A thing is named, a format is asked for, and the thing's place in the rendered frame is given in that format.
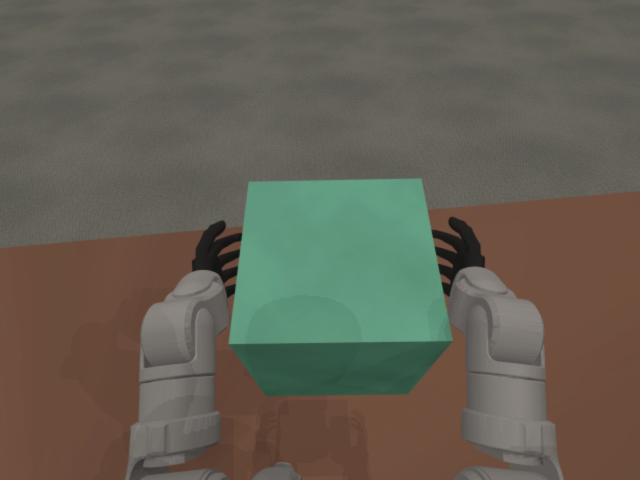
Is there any carton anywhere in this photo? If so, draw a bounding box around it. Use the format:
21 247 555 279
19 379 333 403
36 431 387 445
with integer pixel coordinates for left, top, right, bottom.
229 179 453 396

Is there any robot right forearm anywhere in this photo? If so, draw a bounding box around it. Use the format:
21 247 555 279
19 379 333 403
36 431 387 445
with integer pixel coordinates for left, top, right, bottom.
448 267 564 480

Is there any left robot hand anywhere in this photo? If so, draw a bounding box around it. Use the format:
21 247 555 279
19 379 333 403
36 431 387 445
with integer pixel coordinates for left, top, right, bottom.
192 220 242 298

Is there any right robot hand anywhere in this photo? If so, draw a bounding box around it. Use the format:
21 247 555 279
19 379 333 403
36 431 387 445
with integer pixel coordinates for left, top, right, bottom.
431 217 485 296

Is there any left robot shin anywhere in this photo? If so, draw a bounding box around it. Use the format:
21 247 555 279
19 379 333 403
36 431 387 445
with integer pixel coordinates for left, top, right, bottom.
274 462 295 472

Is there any robot left forearm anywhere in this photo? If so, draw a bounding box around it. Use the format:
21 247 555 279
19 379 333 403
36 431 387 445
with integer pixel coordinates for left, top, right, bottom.
125 270 231 480

